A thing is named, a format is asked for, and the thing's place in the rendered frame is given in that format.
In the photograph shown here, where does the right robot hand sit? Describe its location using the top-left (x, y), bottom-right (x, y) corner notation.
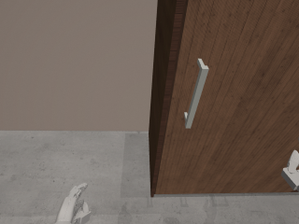
top-left (281, 137), bottom-right (299, 192)

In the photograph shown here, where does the wardrobe door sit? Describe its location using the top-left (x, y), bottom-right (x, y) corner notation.
top-left (155, 0), bottom-right (299, 194)

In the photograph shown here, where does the left robot hand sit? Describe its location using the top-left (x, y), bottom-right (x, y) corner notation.
top-left (55, 182), bottom-right (91, 224)

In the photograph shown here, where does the handle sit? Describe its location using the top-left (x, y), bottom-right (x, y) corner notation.
top-left (184, 58), bottom-right (209, 129)

